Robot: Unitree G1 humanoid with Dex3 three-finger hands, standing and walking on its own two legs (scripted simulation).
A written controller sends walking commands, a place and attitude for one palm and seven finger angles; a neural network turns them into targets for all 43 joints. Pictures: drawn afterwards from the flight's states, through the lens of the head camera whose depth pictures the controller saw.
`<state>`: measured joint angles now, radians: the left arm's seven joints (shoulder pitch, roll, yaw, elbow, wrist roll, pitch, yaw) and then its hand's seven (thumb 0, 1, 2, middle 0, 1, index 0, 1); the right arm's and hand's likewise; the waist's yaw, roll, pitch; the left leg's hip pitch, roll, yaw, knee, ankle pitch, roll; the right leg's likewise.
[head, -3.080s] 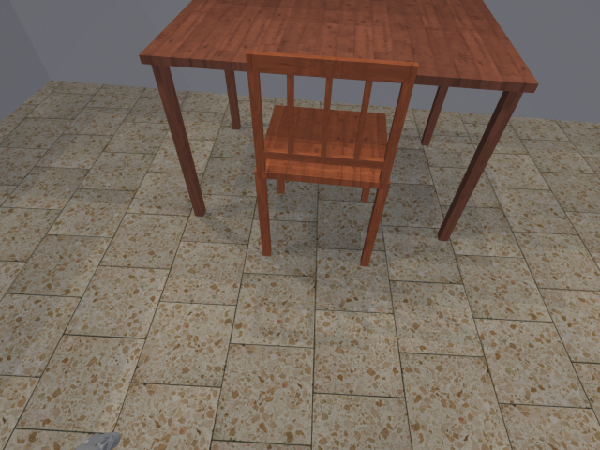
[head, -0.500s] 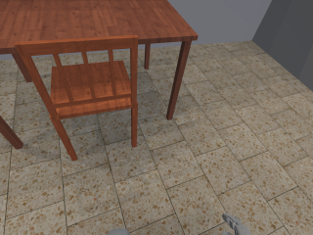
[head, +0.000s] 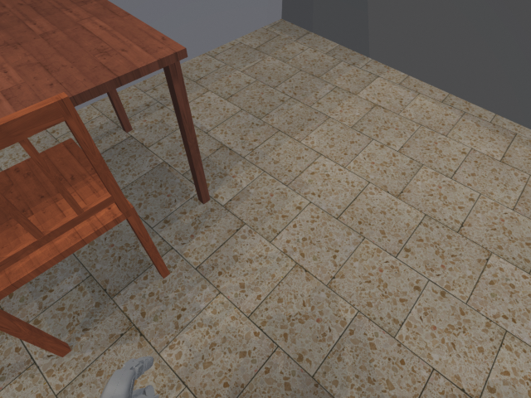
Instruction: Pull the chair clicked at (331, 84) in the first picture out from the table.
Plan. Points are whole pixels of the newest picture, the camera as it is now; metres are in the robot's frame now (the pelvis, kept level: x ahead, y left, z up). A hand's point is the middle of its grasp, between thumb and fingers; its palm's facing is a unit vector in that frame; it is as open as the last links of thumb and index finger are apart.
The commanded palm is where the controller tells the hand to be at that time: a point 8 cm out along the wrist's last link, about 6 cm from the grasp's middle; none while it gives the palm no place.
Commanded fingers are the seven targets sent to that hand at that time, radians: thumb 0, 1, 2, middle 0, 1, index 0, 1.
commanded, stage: walk to a spot facing it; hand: left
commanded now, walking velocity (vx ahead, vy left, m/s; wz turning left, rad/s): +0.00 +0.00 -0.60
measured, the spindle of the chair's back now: (6, 205) +0.51 +0.55 -0.08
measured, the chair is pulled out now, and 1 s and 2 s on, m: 0.00 0.00 0.00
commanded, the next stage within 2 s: turn to face it in 1.74 s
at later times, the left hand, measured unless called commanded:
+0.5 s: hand out of the picture +0.11 +0.24 -0.17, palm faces -0.19 -0.96 -0.19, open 7.4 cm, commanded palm none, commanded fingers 0.00 0.90 0.90 -0.20 -0.30 -0.20 -0.30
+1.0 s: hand out of the picture +0.13 +0.15 -0.14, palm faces -0.49 -0.83 -0.26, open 7.4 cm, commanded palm none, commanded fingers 0.00 0.90 0.90 -0.20 -0.30 -0.20 -0.30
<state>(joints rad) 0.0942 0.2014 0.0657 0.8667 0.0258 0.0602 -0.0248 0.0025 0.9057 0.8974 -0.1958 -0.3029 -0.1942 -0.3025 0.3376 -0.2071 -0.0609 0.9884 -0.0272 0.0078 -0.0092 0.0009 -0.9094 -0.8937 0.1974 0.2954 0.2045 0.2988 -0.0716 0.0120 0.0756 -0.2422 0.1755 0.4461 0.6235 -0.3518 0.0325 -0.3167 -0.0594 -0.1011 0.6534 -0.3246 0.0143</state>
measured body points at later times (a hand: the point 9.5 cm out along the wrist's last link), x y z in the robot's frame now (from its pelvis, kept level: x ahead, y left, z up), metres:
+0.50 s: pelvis +0.00 +0.05 +0.01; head +0.03 +0.08 +0.45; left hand +0.12 +0.29 -0.15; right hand +0.04 -0.22 -0.10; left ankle +0.04 +0.13 -0.73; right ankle -0.04 -0.09 -0.66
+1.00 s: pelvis -0.05 +0.02 +0.01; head -0.05 -0.01 +0.46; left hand +0.16 +0.19 -0.12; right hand -0.17 -0.21 -0.15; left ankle +0.04 +0.13 -0.66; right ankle -0.10 -0.06 -0.73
